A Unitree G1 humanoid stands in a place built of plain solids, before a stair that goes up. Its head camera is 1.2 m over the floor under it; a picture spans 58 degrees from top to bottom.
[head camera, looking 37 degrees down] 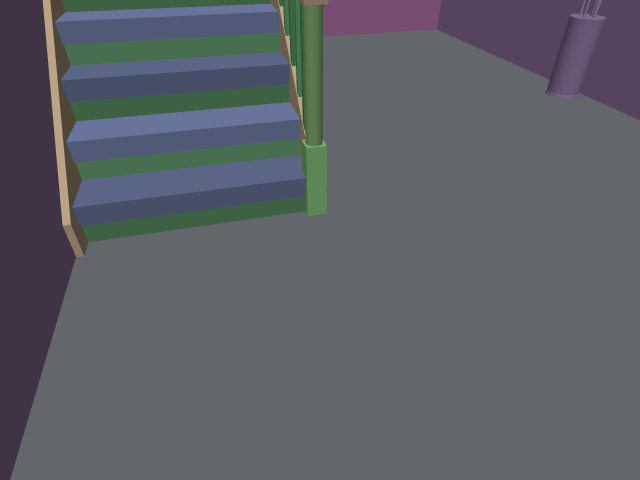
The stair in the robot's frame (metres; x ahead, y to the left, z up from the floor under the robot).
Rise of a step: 0.20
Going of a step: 0.22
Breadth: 1.05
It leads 15 degrees to the left of straight ahead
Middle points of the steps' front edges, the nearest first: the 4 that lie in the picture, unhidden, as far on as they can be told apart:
1.68 0.56 0.20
1.91 0.60 0.40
2.12 0.66 0.60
2.34 0.72 0.80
